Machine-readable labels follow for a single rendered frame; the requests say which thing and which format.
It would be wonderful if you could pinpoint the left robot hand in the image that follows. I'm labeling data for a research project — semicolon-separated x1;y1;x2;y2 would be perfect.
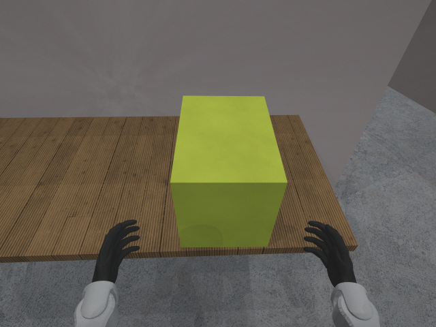
92;219;140;283

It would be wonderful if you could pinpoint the carton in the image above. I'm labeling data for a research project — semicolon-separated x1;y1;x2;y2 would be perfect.
170;95;287;247

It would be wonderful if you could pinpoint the left robot forearm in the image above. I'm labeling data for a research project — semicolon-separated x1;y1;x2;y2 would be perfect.
74;281;119;327

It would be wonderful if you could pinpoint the right robot hand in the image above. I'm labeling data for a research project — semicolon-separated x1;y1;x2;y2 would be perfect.
303;221;357;287

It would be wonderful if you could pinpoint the right robot forearm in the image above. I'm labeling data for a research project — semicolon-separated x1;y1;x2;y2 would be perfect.
331;282;380;327

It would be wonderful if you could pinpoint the table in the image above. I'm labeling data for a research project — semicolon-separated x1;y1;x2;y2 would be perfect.
0;115;358;263

